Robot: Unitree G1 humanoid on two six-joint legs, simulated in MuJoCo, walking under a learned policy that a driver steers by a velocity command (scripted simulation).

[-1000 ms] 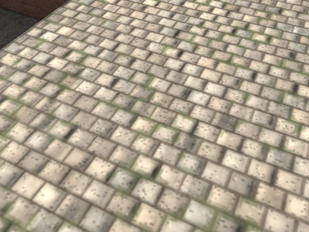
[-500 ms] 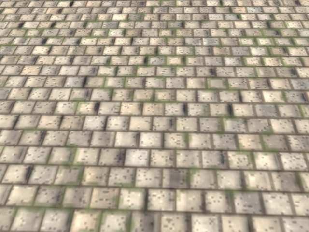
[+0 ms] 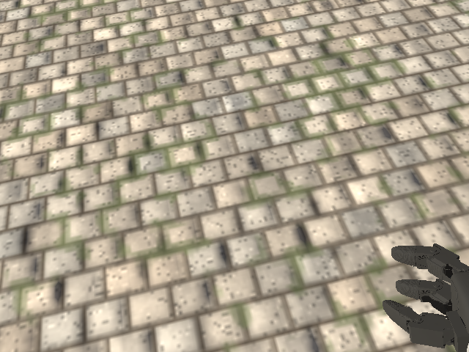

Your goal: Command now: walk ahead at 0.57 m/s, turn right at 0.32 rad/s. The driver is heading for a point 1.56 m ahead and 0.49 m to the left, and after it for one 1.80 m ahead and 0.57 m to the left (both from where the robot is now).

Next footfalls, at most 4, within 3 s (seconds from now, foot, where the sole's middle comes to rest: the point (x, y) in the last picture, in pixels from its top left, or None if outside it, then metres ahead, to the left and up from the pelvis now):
0.10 left None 0.35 0.13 -0.77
0.60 right None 0.44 -0.03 -0.77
1.04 left None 0.26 0.17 -0.77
1.40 right None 0.41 -0.06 -0.77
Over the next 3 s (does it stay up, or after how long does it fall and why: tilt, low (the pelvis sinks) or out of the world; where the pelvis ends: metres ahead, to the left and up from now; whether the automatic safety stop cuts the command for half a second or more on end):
stays up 0.49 0.04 -0.01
